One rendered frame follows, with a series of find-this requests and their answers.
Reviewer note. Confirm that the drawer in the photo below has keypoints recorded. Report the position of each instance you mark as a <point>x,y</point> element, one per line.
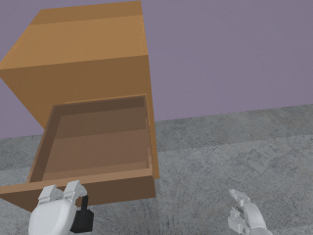
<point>105,144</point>

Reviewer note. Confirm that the cabinet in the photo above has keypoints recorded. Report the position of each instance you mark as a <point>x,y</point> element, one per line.
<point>81,54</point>

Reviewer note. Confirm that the handle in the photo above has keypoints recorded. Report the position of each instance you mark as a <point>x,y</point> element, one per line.
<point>83,220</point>

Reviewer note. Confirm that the robot right hand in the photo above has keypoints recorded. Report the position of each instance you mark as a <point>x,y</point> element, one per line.
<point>243,220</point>

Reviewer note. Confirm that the robot left hand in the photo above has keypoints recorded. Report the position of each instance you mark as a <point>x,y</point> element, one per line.
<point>56,210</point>

